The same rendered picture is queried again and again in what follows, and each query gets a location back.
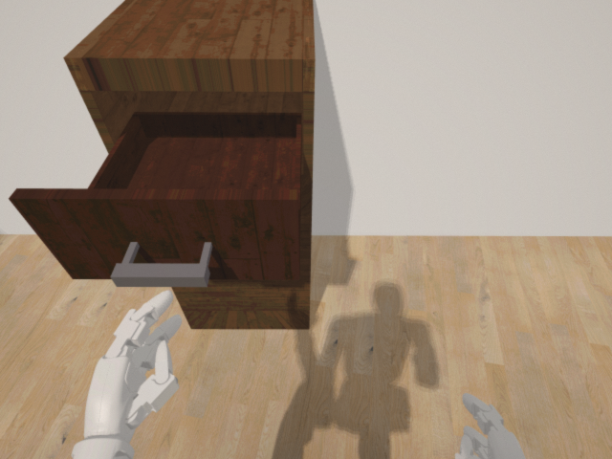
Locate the left robot forearm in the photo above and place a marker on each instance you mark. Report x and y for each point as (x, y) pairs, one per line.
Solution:
(103, 447)

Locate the cabinet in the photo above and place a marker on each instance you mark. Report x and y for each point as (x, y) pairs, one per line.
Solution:
(226, 56)

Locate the left robot hand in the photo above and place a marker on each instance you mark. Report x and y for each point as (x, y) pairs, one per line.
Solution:
(120, 374)

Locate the handle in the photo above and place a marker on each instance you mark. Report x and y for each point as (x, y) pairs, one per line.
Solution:
(129, 274)

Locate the right robot hand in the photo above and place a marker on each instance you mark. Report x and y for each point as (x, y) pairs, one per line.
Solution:
(501, 444)

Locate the drawer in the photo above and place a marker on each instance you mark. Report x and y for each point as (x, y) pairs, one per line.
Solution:
(175, 180)

